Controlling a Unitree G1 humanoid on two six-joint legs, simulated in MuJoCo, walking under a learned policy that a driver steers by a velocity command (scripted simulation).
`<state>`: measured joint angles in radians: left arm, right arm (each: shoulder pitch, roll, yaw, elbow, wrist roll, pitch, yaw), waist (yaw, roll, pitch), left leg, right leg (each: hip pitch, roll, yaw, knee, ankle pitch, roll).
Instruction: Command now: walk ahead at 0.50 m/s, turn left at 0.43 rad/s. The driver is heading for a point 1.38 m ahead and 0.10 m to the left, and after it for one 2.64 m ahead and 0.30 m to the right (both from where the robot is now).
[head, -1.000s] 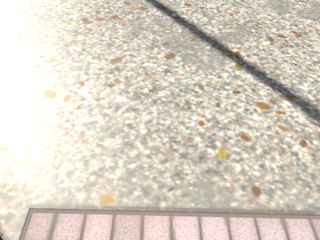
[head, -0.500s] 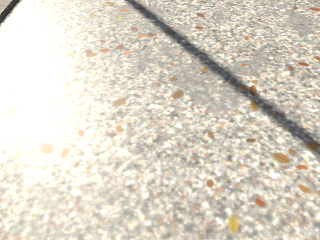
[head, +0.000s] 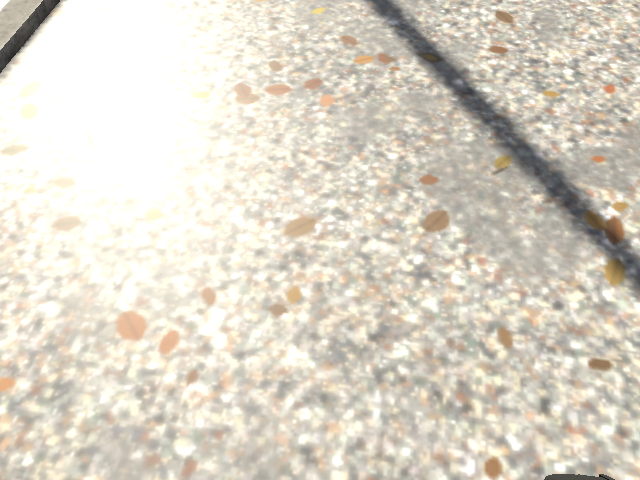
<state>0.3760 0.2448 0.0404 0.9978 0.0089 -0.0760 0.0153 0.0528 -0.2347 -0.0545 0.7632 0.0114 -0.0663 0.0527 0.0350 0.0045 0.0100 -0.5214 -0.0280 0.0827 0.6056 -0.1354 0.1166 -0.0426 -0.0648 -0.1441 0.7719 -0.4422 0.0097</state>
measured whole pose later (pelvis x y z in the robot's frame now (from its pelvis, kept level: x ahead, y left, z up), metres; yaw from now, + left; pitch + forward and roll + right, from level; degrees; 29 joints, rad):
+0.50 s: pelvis +0.30 -0.01 +0.00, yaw +17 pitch +4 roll -1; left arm 0.04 0.23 0.05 0.68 0.01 -0.14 -0.01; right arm 0.39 -0.27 -0.09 0.73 0.03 -0.04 -0.02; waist -0.05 0.03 -0.03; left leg -0.28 -0.09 -0.18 0.98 -0.51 0.04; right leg -0.50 0.03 0.00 0.57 -0.14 -0.03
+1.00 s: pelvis +0.52 +0.08 +0.02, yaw +8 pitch +3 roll +0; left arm 0.33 0.28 0.08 0.78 -0.02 -0.05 0.00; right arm 0.21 -0.21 -0.06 0.65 -0.01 -0.10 0.00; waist 0.02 -0.04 -0.05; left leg -0.32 0.00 0.04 0.49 -0.23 0.01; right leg -0.52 -0.01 0.07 1.17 -0.37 -0.02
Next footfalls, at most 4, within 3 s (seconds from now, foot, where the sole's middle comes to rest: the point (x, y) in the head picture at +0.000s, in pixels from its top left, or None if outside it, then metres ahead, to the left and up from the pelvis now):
0.44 right None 0.46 -0.08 -0.75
0.86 left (246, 428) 0.56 0.21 -0.75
1.36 right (377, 313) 0.85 -0.07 -0.75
1.94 left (309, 207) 1.18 0.11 -0.75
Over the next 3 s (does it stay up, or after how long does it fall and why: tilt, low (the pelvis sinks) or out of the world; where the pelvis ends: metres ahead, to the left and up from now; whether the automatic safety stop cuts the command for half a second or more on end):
stays up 1.35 0.06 0.03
